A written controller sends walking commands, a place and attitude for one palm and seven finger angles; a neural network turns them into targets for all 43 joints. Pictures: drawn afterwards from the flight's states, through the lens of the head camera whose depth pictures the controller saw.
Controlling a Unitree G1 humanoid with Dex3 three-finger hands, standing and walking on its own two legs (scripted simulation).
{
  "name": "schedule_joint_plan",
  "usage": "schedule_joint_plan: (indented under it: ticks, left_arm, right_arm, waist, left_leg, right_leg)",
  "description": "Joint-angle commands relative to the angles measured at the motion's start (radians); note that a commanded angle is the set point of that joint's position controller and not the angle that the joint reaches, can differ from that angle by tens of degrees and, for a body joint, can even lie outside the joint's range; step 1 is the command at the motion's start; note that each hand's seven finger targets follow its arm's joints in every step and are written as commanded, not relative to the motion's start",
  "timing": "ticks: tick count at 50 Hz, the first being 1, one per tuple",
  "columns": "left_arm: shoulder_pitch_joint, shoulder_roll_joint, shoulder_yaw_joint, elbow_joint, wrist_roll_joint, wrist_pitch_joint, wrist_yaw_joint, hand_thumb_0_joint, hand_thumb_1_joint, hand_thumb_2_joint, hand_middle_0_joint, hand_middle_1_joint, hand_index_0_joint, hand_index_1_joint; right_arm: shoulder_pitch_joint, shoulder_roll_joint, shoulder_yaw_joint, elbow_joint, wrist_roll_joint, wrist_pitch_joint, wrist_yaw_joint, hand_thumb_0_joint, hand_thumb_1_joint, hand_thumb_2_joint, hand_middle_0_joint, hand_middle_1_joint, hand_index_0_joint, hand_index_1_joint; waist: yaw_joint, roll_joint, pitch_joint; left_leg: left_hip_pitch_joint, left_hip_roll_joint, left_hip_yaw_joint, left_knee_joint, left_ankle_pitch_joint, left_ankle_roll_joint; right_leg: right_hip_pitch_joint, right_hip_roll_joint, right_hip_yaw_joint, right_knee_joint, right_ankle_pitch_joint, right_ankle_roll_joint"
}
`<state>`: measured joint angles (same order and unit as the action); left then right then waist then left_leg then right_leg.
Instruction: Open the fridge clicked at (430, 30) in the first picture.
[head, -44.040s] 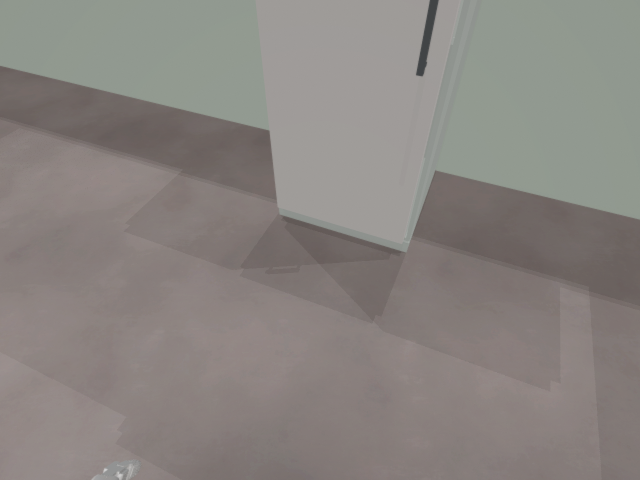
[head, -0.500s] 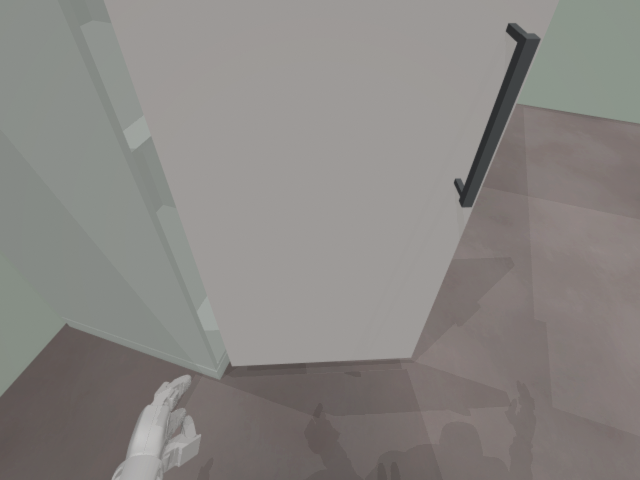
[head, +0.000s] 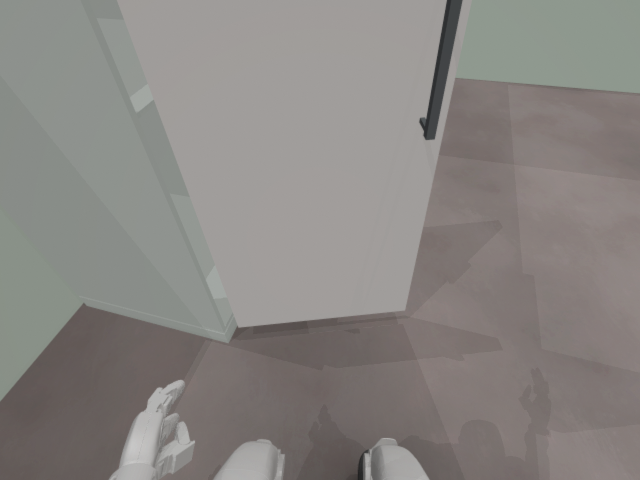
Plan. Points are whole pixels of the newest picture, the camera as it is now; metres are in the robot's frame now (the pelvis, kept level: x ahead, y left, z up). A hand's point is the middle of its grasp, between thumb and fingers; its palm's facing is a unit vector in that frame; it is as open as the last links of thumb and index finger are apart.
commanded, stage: stop stepping back and stand still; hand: right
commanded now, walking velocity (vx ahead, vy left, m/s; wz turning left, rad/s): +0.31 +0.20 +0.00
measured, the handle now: (438, 62) +0.73 -0.18 +0.20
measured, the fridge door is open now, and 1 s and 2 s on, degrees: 68 68 68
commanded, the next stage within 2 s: let the arm hang, fingers relaxed in 0.84 s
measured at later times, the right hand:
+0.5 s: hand out of the picture +0.05 -0.31 +0.19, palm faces +0.49 +0.82 -0.29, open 7.4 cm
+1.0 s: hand out of the picture +0.07 -0.29 +0.12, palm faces +0.33 +0.84 -0.43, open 7.4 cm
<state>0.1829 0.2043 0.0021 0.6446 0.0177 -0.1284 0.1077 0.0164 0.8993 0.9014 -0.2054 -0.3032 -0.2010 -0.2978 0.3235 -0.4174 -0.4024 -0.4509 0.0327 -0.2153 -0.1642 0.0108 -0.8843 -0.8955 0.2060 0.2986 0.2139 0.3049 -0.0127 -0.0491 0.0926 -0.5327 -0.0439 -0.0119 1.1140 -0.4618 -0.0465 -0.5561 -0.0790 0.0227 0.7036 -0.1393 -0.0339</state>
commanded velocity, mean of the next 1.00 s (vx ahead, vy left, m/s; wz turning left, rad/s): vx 0.21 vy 0.02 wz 0.00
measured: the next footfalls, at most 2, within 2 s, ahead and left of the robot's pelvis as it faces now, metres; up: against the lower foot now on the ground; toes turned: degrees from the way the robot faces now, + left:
left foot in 0.14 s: -0.06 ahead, +0.08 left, +0.00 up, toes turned -3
right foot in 0.34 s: -0.07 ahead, -0.17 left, +0.00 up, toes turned -9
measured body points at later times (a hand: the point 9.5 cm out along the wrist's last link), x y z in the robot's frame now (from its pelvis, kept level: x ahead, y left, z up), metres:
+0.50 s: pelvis -0.16 -0.04 +0.03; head -0.18 -0.06 +0.48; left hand +0.02 +0.17 -0.03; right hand +0.02 -0.35 +0.21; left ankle -0.12 +0.06 -0.63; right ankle -0.11 -0.17 -0.70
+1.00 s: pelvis -0.16 -0.03 +0.02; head -0.17 -0.03 +0.47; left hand -0.03 +0.24 -0.07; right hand +0.04 -0.33 +0.15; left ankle -0.17 +0.07 -0.69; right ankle -0.12 -0.14 -0.70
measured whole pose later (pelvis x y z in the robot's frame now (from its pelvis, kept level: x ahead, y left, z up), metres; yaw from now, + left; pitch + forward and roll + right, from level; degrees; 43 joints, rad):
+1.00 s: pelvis -0.16 -0.03 +0.02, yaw +0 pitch -1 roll -1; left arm 0.25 0.29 0.04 0.73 0.01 -0.08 0.03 0.02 0.90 0.90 -0.20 -0.30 -0.20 -0.30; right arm 0.39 -0.36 -0.27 -0.19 -0.01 -0.12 -0.10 0.00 -0.89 -0.90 0.20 0.30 0.21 0.30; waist 0.00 0.00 -0.02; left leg -0.34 0.02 0.06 0.80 -0.46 0.00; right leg -0.35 -0.03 -0.09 0.63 -0.26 -0.02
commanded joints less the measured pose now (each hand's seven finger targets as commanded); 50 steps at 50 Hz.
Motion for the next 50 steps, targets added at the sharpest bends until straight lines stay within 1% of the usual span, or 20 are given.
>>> schedule_joint_plan:
  ticks: [1,4,5,6,7,9,15,17,18,21,26,29,31,32,33,36,44,46,47,50]
  left_arm:
    - [-0.124,0.156,0.091,-0.182,-0.026,-0.075,-0.058,0.0,0.9,0.9,-0.2,-0.3,-0.2,-0.3]
    - [-0.113,0.067,0.049,-0.188,-0.015,-0.066,-0.068,0.0,0.9,0.9,-0.2,-0.3,-0.2,-0.3]
    - [-0.113,0.043,0.045,-0.184,-0.019,-0.046,-0.061,0.0,0.9,0.9,-0.2,-0.3,-0.2,-0.3]
    - [-0.121,0.074,0.057,-0.178,-0.024,-0.032,-0.053,0.0,0.9,0.9,-0.2,-0.3,-0.2,-0.3]
    - [-0.109,0.089,0.041,-0.153,-0.016,-0.023,-0.047,0.0,0.9,0.9,-0.2,-0.3,-0.2,-0.3]
    - [-0.078,0.076,0.018,-0.115,0.008,-0.014,-0.032,0.0,0.9,0.9,-0.2,-0.3,-0.2,-0.3]
    - [-0.025,0.119,0.021,-0.071,-0.024,-0.065,0.024,0.0,0.9,0.9,-0.2,-0.3,-0.2,-0.3]
    - [-0.037,0.172,0.008,-0.125,-0.022,-0.075,0.024,0.0,0.9,0.9,-0.2,-0.3,-0.2,-0.3]
    - [-0.07,0.145,-0.001,-0.155,-0.026,-0.072,0.02,0.0,0.9,0.9,-0.2,-0.3,-0.2,-0.3]
    - [-0.077,0.154,0.04,-0.146,-0.023,-0.063,-0.02,0.0,0.9,0.9,-0.2,-0.3,-0.2,-0.3]
    - [-0.136,0.112,0.018,-0.182,-0.011,-0.047,-0.045,0.0,0.9,0.9,-0.2,-0.3,-0.2,-0.3]
    - [-0.107,0.097,0.027,-0.198,-0.004,-0.009,-0.027,0.0,0.9,0.9,-0.2,-0.3,-0.2,-0.3]
    - [-0.092,0.087,0.038,-0.204,-0.008,0.022,-0.016,0.0,0.9,0.9,-0.2,-0.3,-0.2,-0.3]
    - [-0.089,0.064,0.038,-0.208,-0.017,0.029,-0.018,0.0,0.9,0.9,-0.2,-0.3,-0.2,-0.3]
    - [-0.094,0.086,0.033,-0.201,-0.021,0.007,-0.011,0.0,0.9,0.9,-0.2,-0.3,-0.2,-0.3]
    - [-0.024,0.08,0.031,-0.117,-0.009,-0.009,-0.029,0.0,0.9,0.9,-0.2,-0.3,-0.2,-0.3]
    - [-0.069,0.134,0.045,-0.124,-0.02,-0.035,-0.003,0.0,0.9,0.9,-0.2,-0.3,-0.2,-0.3]
    - [-0.072,0.161,0.056,-0.143,-0.017,-0.044,-0.001,0.0,0.9,0.9,-0.2,-0.3,-0.2,-0.3]
    - [0.03,0.313,0.095,0.087,0.013,-0.04,-0.124,0.0,0.9,0.9,-0.2,-0.3,-0.2,-0.3]
    - [0.047,0.205,0.058,0.003,0.026,0.071,-0.111,0.0,0.9,0.9,-0.2,-0.3,-0.2,-0.3]
  right_arm:
    - [-0.017,-0.18,-0.123,-0.301,0.01,-0.062,0.016,0.0,-0.9,-0.9,0.2,0.3,0.2,0.3]
    - [0.222,-0.229,-0.172,-0.436,0.048,-0.033,0.004,0.0,-0.9,-0.9,0.2,0.3,0.2,0.3]
    - [0.193,-0.28,-0.205,-0.512,0.057,-0.025,-0.002,0.0,-0.9,-0.9,0.2,0.3,0.2,0.3]
    - [0.171,-0.324,-0.246,-0.55,0.054,-0.026,-0.002,0.0,-0.9,-0.9,0.2,0.3,0.2,0.3]
    - [0.097,-0.338,-0.242,-0.576,0.075,-0.019,0.01,0.0,-0.9,-0.9,0.2,0.3,0.2,0.3]
    - [0.047,-0.263,-0.234,-0.292,0.072,0.009,0.013,0.0,-0.9,-0.9,0.2,0.3,0.2,0.3]
    - [-0.17,-0.117,-0.014,-0.008,0.012,0.026,-0.017,0.0,-0.9,-0.9,0.2,0.3,0.2,0.3]
    - [-0.256,-0.065,0.055,-0.066,0.013,0.003,-0.026,0.0,-0.9,-0.9,0.2,0.3,0.2,0.3]
    - [-0.285,-0.062,0.081,-0.068,0.01,-0.009,-0.025,0.0,-0.9,-0.9,0.2,0.3,0.2,0.3]
    - [-0.119,-0.145,-0.004,-0.192,0.004,-0.024,0.002,0.0,-0.9,-0.9,0.2,0.3,0.2,0.3]
    - [0.098,-0.193,-0.082,-0.414,0.004,-0.013,-0.015,0.0,-0.9,-0.9,0.2,0.3,0.2,0.3]
    - [0.165,-0.221,-0.15,-0.324,0.011,0.004,-0.037,0.0,-0.9,-0.9,0.2,0.3,0.2,0.3]
    - [0.175,-0.202,-0.152,-0.257,0.006,0.032,-0.05,0.0,-0.9,-0.9,0.2,0.3,0.2,0.3]
    - [0.168,-0.233,-0.174,-0.232,0.011,0.04,-0.052,0.0,-0.9,-0.9,0.2,0.3,0.2,0.3]
    - [0.171,-0.209,-0.165,-0.186,0.024,0.034,-0.052,0.0,-0.9,-0.9,0.2,0.3,0.2,0.3]
    - [0.144,-0.225,-0.216,-0.147,0.018,-0.024,-0.047,0.0,-0.9,-0.9,0.2,0.3,0.2,0.3]
    - [0.069,-0.161,-0.082,-0.185,0.014,-0.02,-0.031,0.0,-0.9,-0.9,0.2,0.3,0.2,0.3]
    - [0.051,-0.176,-0.093,-0.265,0.009,-0.032,-0.03,0.0,-0.9,-0.9,0.2,0.3,0.2,0.3]
    - [0.081,0.086,0.302,0.582,-0.095,0.133,0.119,0.0,-0.9,-0.9,0.2,0.3,0.2,0.3]
    - [0.033,0.115,0.315,0.609,-0.07,0.247,0.146,0.0,-0.9,-0.9,0.2,0.3,0.2,0.3]
  waist:
    - [-0.039,-0.242,-0.264]
    - [-0.038,-0.28,-0.305]
    - [-0.025,-0.051,-0.246]
    - [-0.027,0.327,-0.105]
    - [0.029,0.258,-0.008]
    - [0.028,0.137,-0.092]
    - [0.028,0.065,-0.078]
    - [0.028,-0.318,-0.061]
    - [0.039,-0.271,0.007]
    - [0.012,0.024,-0.111]
    - [-0.014,-0.317,-0.1]
    - [0.006,-0.266,-0.109]
    - [-0.015,-0.014,-0.132]
    - [-0.016,0.313,-0.136]
    - [-0.012,0.322,-0.083]
    - [0.023,0.113,-0.232]
    - [0.014,0.166,-0.104]
    - [0.013,-0.012,-0.087]
    - [0.088,-0.149,-0.047]
    - [0.069,-0.084,-0.133]
  left_leg:
    - [0.304,-0.115,0.172,0.157,-0.099,0.032]
    - [0.298,-0.064,0.174,-0.462,-0.218,0.133]
    - [0.137,0.092,-0.033,-0.746,-0.276,0.223]
    - [-0.197,0.389,-0.493,-0.955,-0.275,0.333]
    - [-0.256,0.398,-0.562,-1.014,-0.332,0.35]
    - [-0.077,0.286,-0.345,-0.958,-0.291,0.21]
    - [-0.006,0.196,-0.161,-0.675,-0.225,0.148]
    - [-0.2,0.008,0.052,-0.217,-0.111,0.059]
    - [-0.21,0.033,0.006,-0.042,-0.051,0.054]
    - [-0.05,0.056,0.0,0.052,0.066,0.048]
    - [0.207,0.043,0.138,-0.217,0.12,0.06]
    - [0.406,0.004,0.207,-0.434,0.004,0.081]
    - [0.538,0.051,0.067,-0.673,-0.087,0.145]
    - [0.52,0.281,-0.359,-0.857,-0.262,0.254]
    - [0.446,0.412,-0.561,-0.95,-0.086,0.306]
    - [0.437,0.332,-0.31,-0.821,0.074,0.257]
    - [0.221,0.242,-0.086,-0.777,0.009,0.151]
    - [0.156,0.169,-0.059,-0.624,0.011,0.103]
    - [-0.04,0.151,0.099,-0.299,0.124,0.04]
    - [0.059,0.071,-0.028,-0.028,-0.154,0.028]
  right_leg:
    - [-0.041,-0.069,-0.006,-0.509,-0.608,0.047]
    - [0.185,-0.003,-0.148,-0.341,-0.476,0.152]
    - [0.226,0.085,-0.268,0.071,-0.326,0.182]
    - [0.154,0.088,-0.05,0.657,-0.323,0.146]
    - [-0.103,0.105,0.055,0.83,-0.277,0.117]
    - [-0.104,0.049,0.02,0.684,-0.121,0.102]
    - [0.436,0.031,-0.098,-0.201,-0.394,-0.003]
    - [0.511,-0.271,0.353,-0.49,-0.68,-0.096]
    - [0.391,-0.378,0.489,-0.574,-0.711,-0.158]
    - [0.289,-0.307,0.317,-0.56,-0.598,-0.137]
    - [0.14,-0.189,-0.009,-0.621,-0.598,-0.039]
    - [0.065,-0.194,-0.026,-0.543,-0.64,-0.021]
    - [-0.048,-0.081,-0.134,-0.126,-0.598,0.015]
    - [-0.172,0.024,-0.182,0.224,-0.483,0.036]
    - [-0.228,0.047,-0.07,0.404,-0.405,0.044]
    - [-0.075,0.002,-0.056,0.346,-0.276,0.057]
    - [0.348,0.047,-0.143,-0.169,-0.18,0.018]
    - [0.4,-0.058,0.032,-0.302,-0.224,-0.038]
    - [0.339,-0.212,0.189,-0.21,0.136,-0.094]
    - [0.164,-0.241,0.257,-0.344,0.164,-0.177]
